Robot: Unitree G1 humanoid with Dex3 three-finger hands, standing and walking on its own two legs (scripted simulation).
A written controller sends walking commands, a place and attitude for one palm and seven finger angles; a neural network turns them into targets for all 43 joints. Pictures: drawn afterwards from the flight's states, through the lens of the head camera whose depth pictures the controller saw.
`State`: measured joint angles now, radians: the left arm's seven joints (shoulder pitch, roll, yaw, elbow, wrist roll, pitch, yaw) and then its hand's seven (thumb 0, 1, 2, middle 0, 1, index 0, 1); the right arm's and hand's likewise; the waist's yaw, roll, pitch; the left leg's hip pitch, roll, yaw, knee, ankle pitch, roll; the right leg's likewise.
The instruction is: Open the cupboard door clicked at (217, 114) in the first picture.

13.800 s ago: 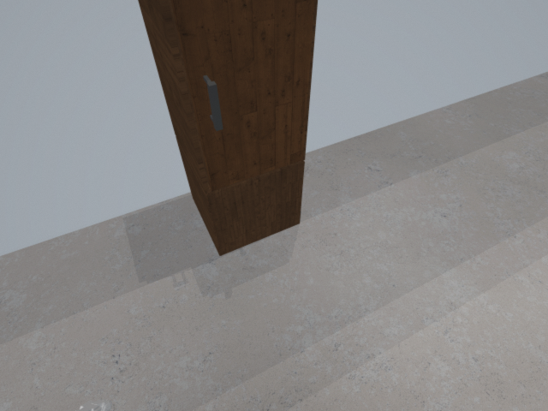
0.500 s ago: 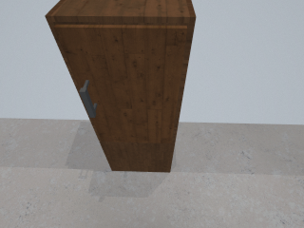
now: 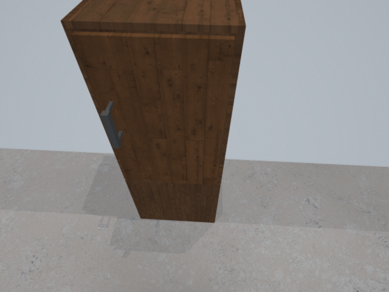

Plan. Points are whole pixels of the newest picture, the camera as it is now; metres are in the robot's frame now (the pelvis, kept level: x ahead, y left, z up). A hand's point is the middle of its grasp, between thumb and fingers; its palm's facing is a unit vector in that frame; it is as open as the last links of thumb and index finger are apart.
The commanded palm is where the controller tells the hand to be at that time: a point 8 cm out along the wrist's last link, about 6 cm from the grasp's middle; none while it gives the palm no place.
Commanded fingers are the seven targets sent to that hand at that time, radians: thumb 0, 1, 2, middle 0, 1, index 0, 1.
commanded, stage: come to a stop and stand still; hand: left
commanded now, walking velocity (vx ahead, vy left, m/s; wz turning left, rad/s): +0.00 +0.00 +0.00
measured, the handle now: (113, 125) +0.54 +0.28 -0.01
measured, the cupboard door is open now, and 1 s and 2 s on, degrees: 0 0 0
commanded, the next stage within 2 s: look again from close up in 0.14 s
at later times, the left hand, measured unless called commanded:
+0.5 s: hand out of the picture -0.01 +0.20 -0.18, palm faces +0.01 -0.98 -0.21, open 7.3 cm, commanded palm none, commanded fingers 0.00 0.90 0.90 -0.20 -0.30 -0.20 -0.30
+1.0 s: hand out of the picture +0.12 +0.25 -0.08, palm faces +0.24 -0.96 -0.17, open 7.4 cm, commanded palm +0.09 +0.28 -0.07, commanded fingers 0.00 0.69 0.81 -0.22 -0.44 -0.22 -0.44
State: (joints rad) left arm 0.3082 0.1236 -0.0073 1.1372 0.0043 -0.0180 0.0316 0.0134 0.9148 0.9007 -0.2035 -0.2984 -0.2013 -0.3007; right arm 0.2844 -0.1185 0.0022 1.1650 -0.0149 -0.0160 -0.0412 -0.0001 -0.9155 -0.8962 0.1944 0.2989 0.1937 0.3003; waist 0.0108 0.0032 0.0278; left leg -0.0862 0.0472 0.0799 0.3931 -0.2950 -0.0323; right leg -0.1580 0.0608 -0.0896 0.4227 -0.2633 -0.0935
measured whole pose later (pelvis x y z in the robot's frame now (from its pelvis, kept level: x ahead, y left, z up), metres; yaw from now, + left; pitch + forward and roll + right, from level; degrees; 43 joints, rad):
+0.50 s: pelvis -0.02 +0.03 +0.00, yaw -1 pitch -1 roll +0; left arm 0.30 0.13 0.00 1.10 0.01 -0.02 0.04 0.02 0.92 0.90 -0.20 -0.30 -0.20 -0.30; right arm 0.34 -0.14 0.00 1.07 -0.02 -0.01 -0.02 0.00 -0.92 -0.90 0.19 0.30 0.19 0.30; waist -0.02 0.04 0.00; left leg -0.18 0.01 0.06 0.51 -0.32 0.02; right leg -0.22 0.04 -0.07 0.49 -0.26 -0.06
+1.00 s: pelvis -0.02 +0.05 -0.01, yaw +1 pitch +2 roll +0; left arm 0.47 0.18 0.04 0.28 -0.15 -0.06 0.09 0.04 0.91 0.88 -0.21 -0.33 -0.20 -0.33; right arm 0.37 -0.23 0.00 0.88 0.03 -0.24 -0.07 0.02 -0.93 -0.90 0.20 0.30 0.20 0.30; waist -0.02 0.02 -0.03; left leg -0.27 -0.06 0.05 0.56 -0.33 0.06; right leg -0.33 -0.03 -0.08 0.60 -0.31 -0.02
